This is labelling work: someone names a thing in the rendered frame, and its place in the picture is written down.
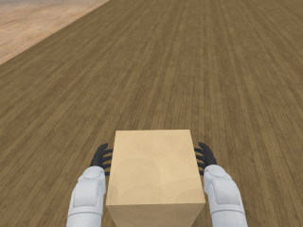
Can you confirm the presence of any carton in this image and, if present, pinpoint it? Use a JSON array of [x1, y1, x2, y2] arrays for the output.
[[105, 130, 205, 227]]

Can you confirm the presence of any right robot forearm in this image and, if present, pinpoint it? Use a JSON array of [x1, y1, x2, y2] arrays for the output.
[[204, 165, 248, 227]]

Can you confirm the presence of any left robot forearm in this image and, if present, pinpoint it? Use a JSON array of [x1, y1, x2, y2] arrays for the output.
[[66, 166, 106, 227]]

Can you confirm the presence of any left robot hand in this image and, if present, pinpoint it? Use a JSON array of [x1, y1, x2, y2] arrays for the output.
[[89, 143, 114, 177]]

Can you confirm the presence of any right robot hand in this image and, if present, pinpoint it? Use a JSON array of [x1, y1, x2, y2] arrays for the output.
[[194, 142, 218, 176]]

